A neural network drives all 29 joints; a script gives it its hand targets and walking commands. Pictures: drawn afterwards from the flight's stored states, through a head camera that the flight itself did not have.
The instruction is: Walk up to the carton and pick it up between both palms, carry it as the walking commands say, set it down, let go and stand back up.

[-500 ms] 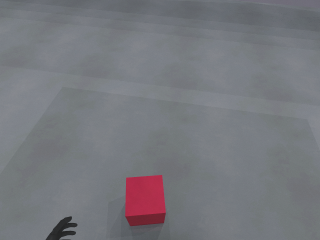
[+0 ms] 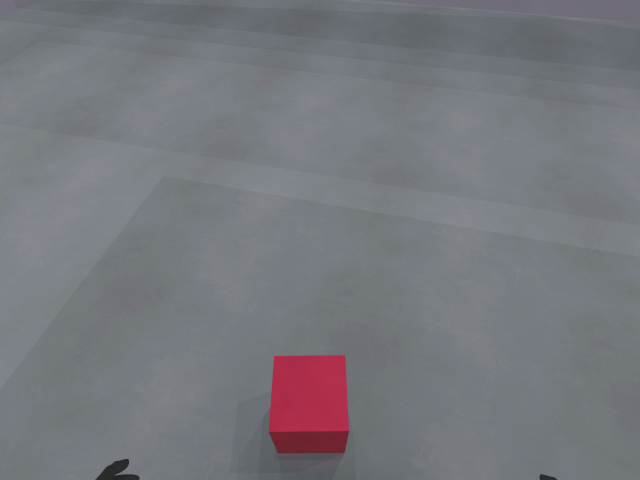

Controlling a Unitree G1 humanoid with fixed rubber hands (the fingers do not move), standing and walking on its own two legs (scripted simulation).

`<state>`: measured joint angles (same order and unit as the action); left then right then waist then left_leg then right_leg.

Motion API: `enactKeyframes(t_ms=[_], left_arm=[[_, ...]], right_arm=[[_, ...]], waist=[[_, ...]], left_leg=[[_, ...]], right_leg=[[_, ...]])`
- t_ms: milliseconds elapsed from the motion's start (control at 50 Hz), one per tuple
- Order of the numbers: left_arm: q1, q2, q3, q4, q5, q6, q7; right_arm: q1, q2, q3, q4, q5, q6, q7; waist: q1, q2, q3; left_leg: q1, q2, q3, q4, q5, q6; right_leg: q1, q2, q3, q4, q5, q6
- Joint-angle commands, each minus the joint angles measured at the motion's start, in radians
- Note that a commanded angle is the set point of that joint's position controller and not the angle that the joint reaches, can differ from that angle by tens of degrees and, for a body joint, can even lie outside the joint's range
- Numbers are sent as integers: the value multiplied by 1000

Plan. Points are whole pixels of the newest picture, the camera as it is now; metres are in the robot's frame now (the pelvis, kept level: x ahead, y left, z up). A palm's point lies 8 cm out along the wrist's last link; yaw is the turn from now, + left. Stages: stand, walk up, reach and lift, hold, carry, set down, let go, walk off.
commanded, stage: reach and lift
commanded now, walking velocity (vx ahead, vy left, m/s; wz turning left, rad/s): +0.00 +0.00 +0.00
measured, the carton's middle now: (310, 405) +0.40 +0.06 -0.66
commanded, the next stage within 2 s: none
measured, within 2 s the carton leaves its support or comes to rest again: neither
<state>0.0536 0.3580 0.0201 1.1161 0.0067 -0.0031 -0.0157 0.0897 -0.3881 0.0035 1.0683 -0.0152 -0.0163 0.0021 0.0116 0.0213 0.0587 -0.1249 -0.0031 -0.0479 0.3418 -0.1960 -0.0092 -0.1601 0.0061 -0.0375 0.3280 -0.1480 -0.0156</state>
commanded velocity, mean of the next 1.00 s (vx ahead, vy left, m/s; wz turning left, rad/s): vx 0.00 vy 0.00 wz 0.00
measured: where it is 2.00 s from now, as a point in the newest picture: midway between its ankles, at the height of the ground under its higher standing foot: outside the picture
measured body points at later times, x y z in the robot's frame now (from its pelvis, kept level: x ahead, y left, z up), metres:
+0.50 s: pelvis +0.00 +0.01 -0.04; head +0.11 +0.00 +0.39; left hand +0.21 +0.28 -0.15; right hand +0.19 -0.25 -0.16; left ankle -0.01 +0.13 -0.75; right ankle +0.02 -0.11 -0.75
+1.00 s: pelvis -0.07 +0.02 -0.10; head +0.15 +0.01 +0.30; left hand +0.31 +0.27 -0.19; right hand +0.32 -0.20 -0.21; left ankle -0.01 +0.13 -0.75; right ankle +0.02 -0.11 -0.75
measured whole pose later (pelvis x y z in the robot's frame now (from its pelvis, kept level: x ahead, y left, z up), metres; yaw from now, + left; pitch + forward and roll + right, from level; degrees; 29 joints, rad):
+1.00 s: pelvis -0.07 +0.02 -0.10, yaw -2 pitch +27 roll +0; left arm -0.58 0.28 0.23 0.73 -0.05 0.20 -0.03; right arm -0.60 -0.25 -0.14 0.71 0.02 0.24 -0.02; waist 0.04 0.01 0.04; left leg -1.14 -0.02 0.02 1.04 -0.36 0.01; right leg -1.18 -0.01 0.02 0.99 -0.28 0.02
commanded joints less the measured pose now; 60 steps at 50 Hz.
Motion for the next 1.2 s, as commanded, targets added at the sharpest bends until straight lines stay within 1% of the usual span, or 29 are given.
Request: enactKeyframes(t_ms=[0,20,40,60,80,100,120,140,200,260,320,380,480,520,540,580,660,740,780,800,860,940,980,1000,1020,1040,1060,1140,1180], left_arm=[[-202,95,62,-412,-34,17,-39],[-191,104,80,-599,-9,59,-44],[-194,113,98,-587,-2,97,-46],[-177,135,105,-572,2,136,-54],[-123,156,128,-569,33,175,-58],[-78,165,147,-557,70,204,-65],[-77,169,178,-592,87,222,-66],[-81,153,194,-622,89,224,-61],[-53,104,203,-638,77,217,-61],[-52,74,187,-605,67,223,-63],[-75,58,196,-602,64,216,-60],[-94,54,201,-608,42,190,-51],[-148,50,201,-610,9,139,-31],[-184,51,203,-610,-3,122,-28],[-202,55,201,-601,-9,115,-27],[-258,51,189,-592,-22,108,-26],[-389,62,198,-576,-28,116,-27],[-536,76,229,-578,-28,135,-20],[-609,77,238,-566,-32,145,-20],[-658,77,237,-570,-39,151,-19],[-766,71,246,-542,-50,169,-16],[-903,53,249,-497,-71,177,-13],[-955,46,252,-468,-75,174,-16],[-989,52,259,-460,-71,168,-16],[-1018,44,258,-452,-72,162,-16],[-1034,40,263,-439,-64,153,-15],[-1069,44,274,-436,-61,141,-14],[-1153,28,295,-425,-48,96,-7],[-1173,26,309,-418,-35,73,-4]], right_arm=[[-126,-68,-136,-398,27,52,31],[-117,-81,-152,-528,8,100,38],[-123,-77,-148,-510,-9,138,44],[-119,-92,-154,-505,-15,175,49],[-80,-96,-156,-482,-25,217,50],[-72,-104,-156,-492,-22,248,53],[-63,-85,-169,-532,-14,264,51],[-34,-62,-181,-549,-13,266,49],[-62,-19,-178,-600,-12,259,37],[-91,-9,-166,-600,-10,266,33],[-127,3,-154,-637,-13,260,24],[-141,6,-150,-659,-17,239,12],[-172,20,-146,-629,-9,200,-1],[-212,28,-138,-620,-3,185,-6],[-222,33,-136,-606,3,178,-10],[-271,40,-131,-574,8,169,-14],[-393,40,-140,-555,12,173,-19],[-561,37,-149,-545,30,189,-14],[-656,33,-153,-541,36,200,-16],[-699,30,-161,-538,38,205,-18],[-839,13,-171,-526,34,221,-24],[-998,30,-167,-480,33,229,-37],[-1043,44,-170,-453,26,228,-46],[-1087,55,-172,-442,28,224,-50],[-1101,53,-185,-425,21,220,-55],[-1118,59,-191,-412,15,214,-60],[-1148,64,-201,-405,9,204,-65],[-1222,79,-245,-384,-15,161,-85],[-1240,92,-258,-366,-23,137,-91]], waist=[[-1,-65,-25],[-20,-42,-7],[-22,-60,-9],[-16,-55,4],[-17,-1,35],[-14,13,15],[-14,7,-38],[-30,25,-74],[2,35,-100],[1,31,-105],[8,2,-158],[10,-33,-279],[-13,-46,-432],[-10,-35,-468],[-18,-26,-481],[-17,-6,-493],[-10,25,-519],[17,45,-560],[28,35,-579],[20,21,-595],[35,-2,-640],[54,-43,-707],[50,-61,-742],[63,-64,-758],[51,-70,-783],[56,-65,-810],[56,-76,-837],[47,-67,-967],[55,-54,-1009]], left_leg=[[-202,11,72,77,-126,-15],[-226,-17,93,57,-185,-6],[-209,-25,101,63,-228,10],[-236,-24,97,85,-269,22],[-282,-23,105,109,-276,13],[-298,-22,117,100,-265,6],[-301,-8,114,87,-265,8],[-303,0,101,95,-261,8],[-335,-3,76,168,-138,-3],[-355,-1,58,238,-77,-9],[-387,-6,50,302,-9,-13],[-415,-15,40,363,108,-23],[-486,-25,23,441,277,-32],[-521,-24,17,465,311,-33],[-541,-23,15,478,325,-36],[-582,-21,16,497,310,-40],[-657,-23,36,512,186,-42],[-712,-19,57,511,49,-42],[-753,-20,72,513,-23,-40],[-764,-17,74,511,-55,-38],[-815,-19,84,514,-114,-37],[-884,-23,94,533,-142,-34],[-907,-28,97,546,-145,-28],[-928,-30,99,552,-144,-28],[-929,-33,100,557,-138,-28],[-933,-37,103,565,-125,-29],[-944,-40,105,573,-112,-28],[-963,-58,111,612,-9,-33],[-979,-65,111,631,58,-37]], right_leg=[[-48,18,0,112,-102,-13],[-18,6,3,107,-171,-11],[9,-8,7,87,-229,-8],[31,-25,5,106,-261,-3],[39,-18,-3,137,-253,1],[45,-3,-21,151,-241,16],[59,12,-27,169,-213,36],[88,20,-14,189,-180,43],[79,16,20,235,-57,54],[-13,9,42,295,-19,49],[-67,9,51,351,35,47],[-73,14,62,425,191,47],[-135,15,72,525,394,40],[-180,11,77,546,418,36],[-211,9,79,558,426,33],[-276,5,79,572,382,31],[-371,8,66,571,211,34],[-444,12,45,573,42,40],[-466,13,41,576,-26,45],[-475,14,35,580,-51,48],[-497,18,31,593,-107,52],[-534,23,29,624,-135,53],[-543,26,30,635,-139,53],[-554,29,30,645,-138,54],[-559,33,29,648,-134,53],[-566,36,30,654,-125,51],[-577,40,32,660,-113,52],[-598,54,38,691,-10,44],[-621,58,43,715,64,42]])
